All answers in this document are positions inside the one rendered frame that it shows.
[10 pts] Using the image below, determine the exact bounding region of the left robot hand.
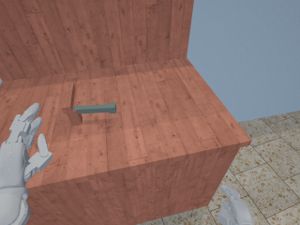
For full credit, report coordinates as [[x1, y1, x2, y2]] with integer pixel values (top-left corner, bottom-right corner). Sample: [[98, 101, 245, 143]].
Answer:
[[0, 103, 53, 188]]

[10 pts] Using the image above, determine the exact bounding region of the robot left forearm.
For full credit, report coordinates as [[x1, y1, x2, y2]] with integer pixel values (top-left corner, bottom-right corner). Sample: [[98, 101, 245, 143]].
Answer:
[[0, 186, 31, 225]]

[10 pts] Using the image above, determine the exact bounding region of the right robot hand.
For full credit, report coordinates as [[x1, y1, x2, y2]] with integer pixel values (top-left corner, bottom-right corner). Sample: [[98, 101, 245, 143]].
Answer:
[[217, 185, 255, 225]]

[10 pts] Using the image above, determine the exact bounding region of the counter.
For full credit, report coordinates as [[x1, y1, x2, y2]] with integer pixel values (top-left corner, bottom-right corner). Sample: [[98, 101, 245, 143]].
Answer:
[[0, 0, 252, 225]]

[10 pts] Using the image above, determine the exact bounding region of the tap lever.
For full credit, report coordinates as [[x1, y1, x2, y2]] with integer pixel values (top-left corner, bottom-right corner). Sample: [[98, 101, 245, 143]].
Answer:
[[72, 102, 117, 114]]

